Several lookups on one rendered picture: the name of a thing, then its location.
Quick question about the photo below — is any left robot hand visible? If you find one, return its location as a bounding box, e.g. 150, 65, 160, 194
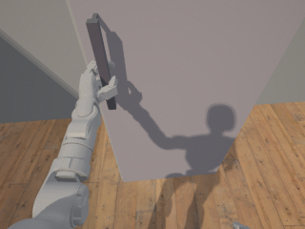
78, 60, 118, 105

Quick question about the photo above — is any handle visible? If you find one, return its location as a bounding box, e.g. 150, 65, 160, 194
86, 12, 117, 110

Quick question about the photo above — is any robot left upper arm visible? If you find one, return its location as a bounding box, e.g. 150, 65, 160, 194
7, 181, 90, 229

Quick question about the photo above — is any robot left forearm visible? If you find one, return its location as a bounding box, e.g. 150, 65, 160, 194
32, 96, 102, 218

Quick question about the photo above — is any fridge door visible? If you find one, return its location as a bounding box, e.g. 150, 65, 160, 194
69, 0, 305, 182

